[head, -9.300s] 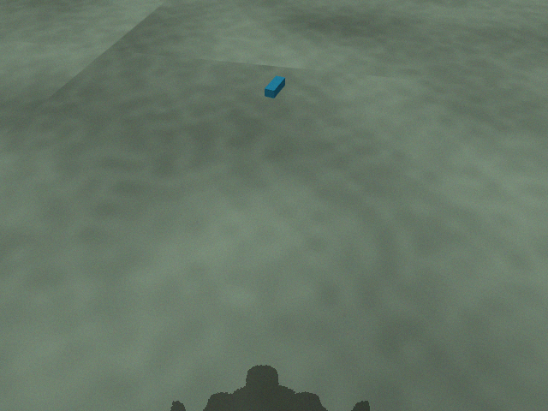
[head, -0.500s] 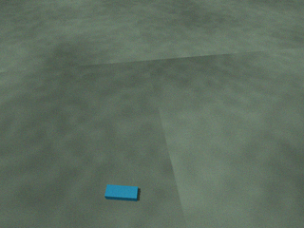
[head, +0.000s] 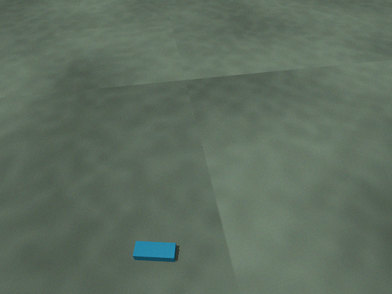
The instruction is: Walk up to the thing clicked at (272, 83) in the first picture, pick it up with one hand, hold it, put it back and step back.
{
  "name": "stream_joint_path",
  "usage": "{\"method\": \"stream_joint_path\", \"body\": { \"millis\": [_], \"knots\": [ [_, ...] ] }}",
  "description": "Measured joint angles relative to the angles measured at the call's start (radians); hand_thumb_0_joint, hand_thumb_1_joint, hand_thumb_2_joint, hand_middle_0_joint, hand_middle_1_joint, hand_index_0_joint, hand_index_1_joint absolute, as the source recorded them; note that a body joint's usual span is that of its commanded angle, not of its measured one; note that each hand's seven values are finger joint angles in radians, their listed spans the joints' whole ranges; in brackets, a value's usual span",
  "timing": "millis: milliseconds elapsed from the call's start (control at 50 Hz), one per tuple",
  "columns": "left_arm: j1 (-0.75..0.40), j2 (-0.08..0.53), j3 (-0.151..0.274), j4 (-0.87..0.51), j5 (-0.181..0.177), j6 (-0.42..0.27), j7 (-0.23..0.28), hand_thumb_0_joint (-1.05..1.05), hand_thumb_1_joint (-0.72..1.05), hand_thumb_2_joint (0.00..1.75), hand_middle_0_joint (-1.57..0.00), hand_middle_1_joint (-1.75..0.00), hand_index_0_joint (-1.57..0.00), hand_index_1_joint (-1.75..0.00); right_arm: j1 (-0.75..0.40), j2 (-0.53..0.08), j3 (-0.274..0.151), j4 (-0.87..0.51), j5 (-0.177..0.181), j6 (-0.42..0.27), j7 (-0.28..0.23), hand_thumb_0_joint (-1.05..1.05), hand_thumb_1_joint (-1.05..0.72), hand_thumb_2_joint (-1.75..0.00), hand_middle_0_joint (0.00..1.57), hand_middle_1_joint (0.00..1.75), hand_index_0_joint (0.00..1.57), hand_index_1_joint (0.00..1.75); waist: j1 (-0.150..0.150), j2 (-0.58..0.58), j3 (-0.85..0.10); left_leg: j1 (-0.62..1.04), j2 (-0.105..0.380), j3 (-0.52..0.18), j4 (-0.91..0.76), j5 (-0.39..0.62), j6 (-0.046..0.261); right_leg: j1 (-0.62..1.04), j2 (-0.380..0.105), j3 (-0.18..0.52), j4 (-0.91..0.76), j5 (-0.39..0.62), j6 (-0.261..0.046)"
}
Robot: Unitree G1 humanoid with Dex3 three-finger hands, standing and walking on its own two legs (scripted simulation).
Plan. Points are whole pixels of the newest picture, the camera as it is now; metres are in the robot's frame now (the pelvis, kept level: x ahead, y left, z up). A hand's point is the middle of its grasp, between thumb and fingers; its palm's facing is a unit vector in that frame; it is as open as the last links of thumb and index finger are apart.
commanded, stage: stand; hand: left
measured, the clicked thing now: (155, 251) +0.46 +0.22 -0.75
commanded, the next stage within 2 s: walk up in 0.84 s
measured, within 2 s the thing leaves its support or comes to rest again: neither
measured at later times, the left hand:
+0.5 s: hand out of the picture +0.08 +0.25 -0.16, palm faces -0.02 -0.94 -0.34, open 7.4 cm
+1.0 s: hand out of the picture +0.08 +0.27 -0.16, palm faces +0.00 -0.93 -0.37, open 7.4 cm
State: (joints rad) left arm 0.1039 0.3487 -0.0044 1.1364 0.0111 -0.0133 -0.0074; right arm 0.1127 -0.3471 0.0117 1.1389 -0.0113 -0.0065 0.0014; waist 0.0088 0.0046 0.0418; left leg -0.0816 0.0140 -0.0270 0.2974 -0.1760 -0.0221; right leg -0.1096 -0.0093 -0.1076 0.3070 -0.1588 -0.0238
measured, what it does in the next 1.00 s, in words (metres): stands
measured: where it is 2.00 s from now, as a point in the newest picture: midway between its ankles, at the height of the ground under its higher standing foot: outside the picture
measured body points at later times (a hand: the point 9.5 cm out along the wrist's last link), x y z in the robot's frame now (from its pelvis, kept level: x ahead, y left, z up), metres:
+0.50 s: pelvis +0.01 -0.01 +0.00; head +0.01 -0.01 +0.45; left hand +0.08 +0.30 -0.13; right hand +0.08 -0.30 -0.14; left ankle -0.01 +0.13 -0.75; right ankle +0.01 -0.10 -0.75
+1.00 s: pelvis -0.02 +0.00 -0.01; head +0.03 +0.00 +0.44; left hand +0.08 +0.32 -0.14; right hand +0.07 -0.31 -0.14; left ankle -0.02 +0.13 -0.73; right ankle +0.01 -0.10 -0.75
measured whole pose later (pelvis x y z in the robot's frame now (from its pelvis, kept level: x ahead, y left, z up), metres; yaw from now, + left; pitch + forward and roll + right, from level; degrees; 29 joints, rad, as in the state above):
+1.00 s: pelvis -0.02 +0.00 -0.01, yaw -1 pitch -2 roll +0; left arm 0.07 0.36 0.05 1.03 0.01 0.02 0.01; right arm 0.07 -0.38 -0.02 1.06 0.00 0.04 0.00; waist 0.02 0.00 0.14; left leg -0.27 0.00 -0.02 0.68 -0.37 0.01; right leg -0.23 -0.01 -0.08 0.47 -0.20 -0.04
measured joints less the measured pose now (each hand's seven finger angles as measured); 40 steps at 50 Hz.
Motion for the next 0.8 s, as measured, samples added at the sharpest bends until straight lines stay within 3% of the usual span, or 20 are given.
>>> {"method": "stream_joint_path", "body": {
  "millis": [800],
  "knots": [
    [0.006,0.001,0.0,-0.001,0.0,0.0,0.002,0.0,0.9,0.9,-0.2,-0.3,-0.21,-0.3,0.006,-0.003,0.002,-0.013,0.0,0.001,-0.005,0.01,-0.9,-0.9,0.2,0.3,0.21,0.3,0.001,0.001,-0.002,0.01,0.014,0.01,0.002,-0.016,-0.009,0.005,0.015,0.01,0.0,-0.01,-0.008]
  ]
}}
